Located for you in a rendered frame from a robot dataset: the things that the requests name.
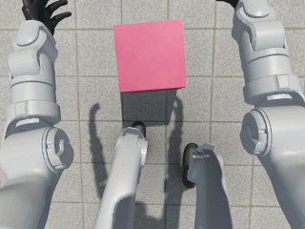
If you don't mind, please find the right robot forearm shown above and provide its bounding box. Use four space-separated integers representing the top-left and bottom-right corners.
231 0 305 108

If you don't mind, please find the right robot shin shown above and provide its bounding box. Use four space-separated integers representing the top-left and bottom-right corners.
187 143 224 183

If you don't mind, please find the left robot foot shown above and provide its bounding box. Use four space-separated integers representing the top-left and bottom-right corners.
132 121 146 138

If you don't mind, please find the robot right upper arm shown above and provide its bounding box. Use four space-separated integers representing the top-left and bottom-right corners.
239 105 305 229

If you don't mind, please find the carton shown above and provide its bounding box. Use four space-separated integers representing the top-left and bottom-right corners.
112 19 187 94

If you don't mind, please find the left robot hand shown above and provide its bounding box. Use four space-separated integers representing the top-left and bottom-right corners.
22 0 71 36

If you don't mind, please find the robot left upper arm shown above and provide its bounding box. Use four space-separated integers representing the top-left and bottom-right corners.
0 126 74 229

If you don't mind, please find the right robot hand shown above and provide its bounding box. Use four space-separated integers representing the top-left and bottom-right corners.
215 0 239 10

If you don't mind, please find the left robot forearm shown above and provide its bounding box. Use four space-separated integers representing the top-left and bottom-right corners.
0 20 61 174

